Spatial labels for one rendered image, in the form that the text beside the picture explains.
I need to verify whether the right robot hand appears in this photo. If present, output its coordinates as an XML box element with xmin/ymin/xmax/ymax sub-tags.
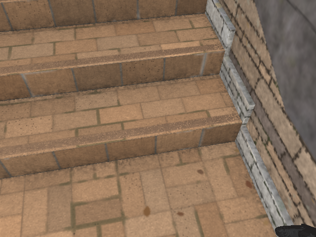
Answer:
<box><xmin>275</xmin><ymin>223</ymin><xmax>316</xmax><ymax>237</ymax></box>

